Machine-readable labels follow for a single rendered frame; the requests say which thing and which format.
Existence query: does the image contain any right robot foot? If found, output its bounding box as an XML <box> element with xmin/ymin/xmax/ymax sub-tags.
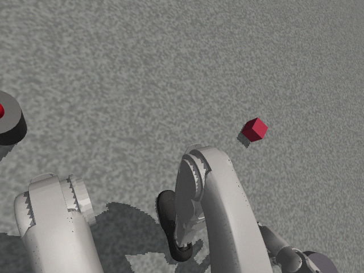
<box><xmin>157</xmin><ymin>190</ymin><xmax>193</xmax><ymax>262</ymax></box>

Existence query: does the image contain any right robot arm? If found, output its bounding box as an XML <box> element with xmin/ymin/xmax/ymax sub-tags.
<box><xmin>276</xmin><ymin>246</ymin><xmax>322</xmax><ymax>273</ymax></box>

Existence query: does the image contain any right robot hand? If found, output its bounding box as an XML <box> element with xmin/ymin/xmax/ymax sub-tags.
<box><xmin>257</xmin><ymin>222</ymin><xmax>290</xmax><ymax>267</ymax></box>

